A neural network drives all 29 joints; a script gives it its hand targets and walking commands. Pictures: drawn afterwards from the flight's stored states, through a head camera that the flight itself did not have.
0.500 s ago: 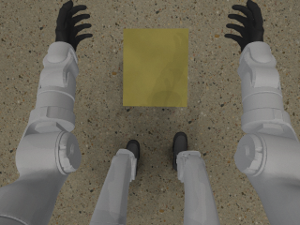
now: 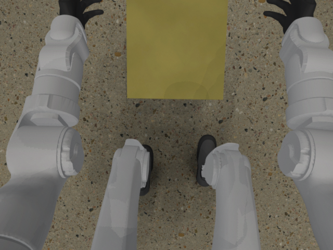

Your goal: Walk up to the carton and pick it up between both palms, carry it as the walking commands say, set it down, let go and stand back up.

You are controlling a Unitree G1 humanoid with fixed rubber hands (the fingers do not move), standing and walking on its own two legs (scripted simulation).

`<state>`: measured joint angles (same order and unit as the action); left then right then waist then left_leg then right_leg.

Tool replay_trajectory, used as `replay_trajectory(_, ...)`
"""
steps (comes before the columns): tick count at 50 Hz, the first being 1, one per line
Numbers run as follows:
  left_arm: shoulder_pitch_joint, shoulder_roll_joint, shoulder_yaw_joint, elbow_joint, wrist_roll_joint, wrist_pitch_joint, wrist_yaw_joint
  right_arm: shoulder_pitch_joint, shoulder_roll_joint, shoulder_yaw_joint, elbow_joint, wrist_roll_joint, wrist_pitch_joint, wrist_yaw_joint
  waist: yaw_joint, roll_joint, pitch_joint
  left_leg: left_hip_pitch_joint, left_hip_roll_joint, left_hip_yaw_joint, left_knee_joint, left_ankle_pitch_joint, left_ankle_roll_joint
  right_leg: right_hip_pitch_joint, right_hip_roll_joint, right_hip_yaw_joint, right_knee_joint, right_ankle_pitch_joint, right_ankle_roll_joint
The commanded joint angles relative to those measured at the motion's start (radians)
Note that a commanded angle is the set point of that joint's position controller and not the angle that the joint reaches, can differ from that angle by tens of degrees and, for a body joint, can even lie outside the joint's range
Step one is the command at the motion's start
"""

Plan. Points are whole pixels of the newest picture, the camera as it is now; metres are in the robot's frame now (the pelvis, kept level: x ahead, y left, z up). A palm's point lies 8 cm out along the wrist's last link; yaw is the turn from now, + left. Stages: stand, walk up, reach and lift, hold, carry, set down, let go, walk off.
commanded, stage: reach and lift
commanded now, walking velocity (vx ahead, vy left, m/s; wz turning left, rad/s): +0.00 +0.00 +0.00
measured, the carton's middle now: (175, 53) +0.53 +0.01 -0.37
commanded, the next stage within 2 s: none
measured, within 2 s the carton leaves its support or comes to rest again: neither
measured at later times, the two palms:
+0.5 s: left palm (105, 43) +0.53 +0.19 -0.26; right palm (255, 43) +0.55 -0.19 -0.27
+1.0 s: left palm (111, 45) +0.53 +0.19 -0.30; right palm (250, 45) +0.55 -0.19 -0.30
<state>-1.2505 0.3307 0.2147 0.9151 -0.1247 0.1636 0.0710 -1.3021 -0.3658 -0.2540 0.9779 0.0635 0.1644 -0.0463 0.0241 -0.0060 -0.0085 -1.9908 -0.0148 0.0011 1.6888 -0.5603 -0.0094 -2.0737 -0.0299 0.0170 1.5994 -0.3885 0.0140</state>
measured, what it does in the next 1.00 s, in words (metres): lowers itself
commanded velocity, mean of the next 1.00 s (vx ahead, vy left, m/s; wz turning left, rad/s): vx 0.00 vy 0.00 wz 0.00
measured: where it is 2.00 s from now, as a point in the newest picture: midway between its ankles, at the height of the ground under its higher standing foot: (173, 173)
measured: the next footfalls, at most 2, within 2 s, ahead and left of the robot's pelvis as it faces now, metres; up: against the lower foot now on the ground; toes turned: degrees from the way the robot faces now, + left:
none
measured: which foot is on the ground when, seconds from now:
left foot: down 0.00-1.00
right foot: down 0.00-1.00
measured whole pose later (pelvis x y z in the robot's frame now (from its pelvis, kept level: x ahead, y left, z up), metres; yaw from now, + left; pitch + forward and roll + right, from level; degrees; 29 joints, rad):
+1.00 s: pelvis -0.02 +0.00 -0.14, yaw +1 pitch +38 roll +0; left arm -1.48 0.36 0.07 1.11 -0.24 0.08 0.13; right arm -1.54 -0.44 -0.11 1.21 0.22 0.06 -0.09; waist 0.01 0.01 0.35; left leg -2.21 -0.05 0.00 2.22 -0.66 -0.01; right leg -2.31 -0.05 0.04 2.11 -0.47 0.02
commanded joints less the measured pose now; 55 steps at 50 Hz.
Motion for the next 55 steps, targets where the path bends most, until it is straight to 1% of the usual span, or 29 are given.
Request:
replay_trajectory(1,-0.295,0.144,-0.007,-0.087,-0.023,-0.018,0.011,-0.305,-0.137,0.016,-0.091,0.023,-0.018,-0.016,0.009,-0.021,-1.161,0.365,-0.052,0.074,-0.127,0.327,-0.047,0.816,0.086,-0.067,0.035,0.308,0.015)
replay_trajectory(8,-0.334,0.146,-0.014,0.006,-0.027,-0.04,0.02,-0.35,-0.129,0.042,-0.013,0.04,-0.041,-0.035,0.011,-0.032,-1.058,0.247,-0.045,0.076,-0.015,0.251,-0.039,0.721,0.072,-0.059,0.143,0.242,0.017)
replay_trajectory(14,-0.381,0.16,-0.031,0.046,-0.042,-0.063,0.026,-0.404,-0.136,0.066,0.031,0.06,-0.064,-0.052,0.009,-0.043,-1.002,0.186,-0.041,0.074,0.078,0.216,-0.034,0.687,0.056,-0.047,0.236,0.217,0.016)
replay_trajectory(20,-0.428,0.178,-0.068,0.072,-0.077,-0.083,0.034,-0.46,-0.153,0.104,0.068,0.099,-0.084,-0.063,0.01,-0.047,-0.982,0.16,-0.032,0.07,0.161,0.214,-0.036,0.693,0.044,-0.035,0.32,0.232,0.012)
replay_trajectory(26,-0.459,0.182,-0.106,0.093,-0.106,-0.1,0.038,-0.494,-0.165,0.132,0.107,0.133,-0.104,-0.063,0.006,-0.037,-0.944,0.138,-0.022,0.059,0.223,0.226,-0.04,0.668,0.034,-0.026,0.393,0.253,0.007)
replay_trajectory(33,-0.532,0.201,-0.144,0.072,-0.136,-0.103,0.054,-0.561,-0.22,0.144,0.11,0.167,-0.117,-0.067,-0.006,-0.015,-0.97,0.199,-0.015,0.05,0.279,0.247,-0.042,0.651,0.025,-0.038,0.465,0.256,0.006)
replay_trajectory(36,-0.542,0.2,-0.158,0.039,-0.147,-0.099,0.063,-0.563,-0.234,0.152,0.087,0.182,-0.117,-0.07,-0.013,-0.006,-1.048,0.27,-0.017,0.051,0.291,0.277,-0.041,0.678,0.024,-0.048,0.48,0.274,0.004)
replay_trajectory(38,-0.538,0.194,-0.165,0.036,-0.151,-0.094,0.067,-0.557,-0.24,0.155,0.085,0.185,-0.114,-0.07,-0.018,0.001,-1.051,0.291,-0.018,0.05,0.292,0.281,-0.04,0.665,0.024,-0.055,0.484,0.267,0.003)
replay_trajectory(42,-0.509,0.168,-0.155,0.064,-0.141,-0.089,0.066,-0.526,-0.226,0.149,0.112,0.176,-0.112,-0.059,-0.022,0.005,-0.957,0.261,-0.021,0.042,0.285,0.265,-0.037,0.594,0.023,-0.061,0.481,0.238,0.0)
replay_trajectory(47,-0.47,0.144,-0.128,0.1,-0.114,-0.095,0.057,-0.487,-0.198,0.131,0.146,0.157,-0.118,-0.046,-0.016,-0.001,-0.855,0.204,-0.025,0.032,0.273,0.257,-0.04,0.531,0.026,-0.057,0.47,0.227,0.0)
replay_trajectory(55,-0.491,0.126,-0.133,0.098,-0.118,-0.102,0.051,-0.503,-0.183,0.121,0.148,0.15,-0.127,-0.051,-0.022,-0.002,-0.858,0.188,-0.032,0.033,0.262,0.25,-0.044,0.544,0.033,-0.048,0.452,0.23,0.0)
